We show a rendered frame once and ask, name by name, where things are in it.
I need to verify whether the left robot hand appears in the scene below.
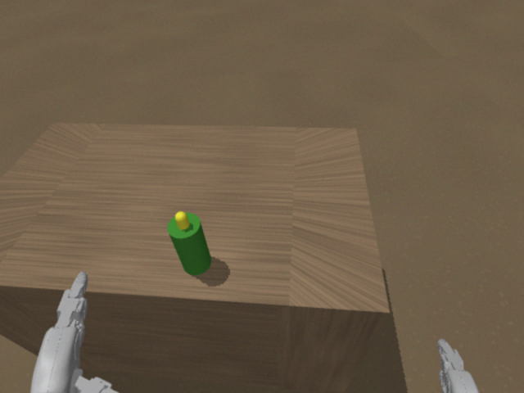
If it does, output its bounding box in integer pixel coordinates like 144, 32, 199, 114
30, 271, 119, 393

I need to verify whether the bottle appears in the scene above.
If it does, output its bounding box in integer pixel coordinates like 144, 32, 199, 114
167, 211, 211, 275

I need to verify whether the right robot hand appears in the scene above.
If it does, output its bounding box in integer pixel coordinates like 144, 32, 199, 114
437, 339, 480, 393

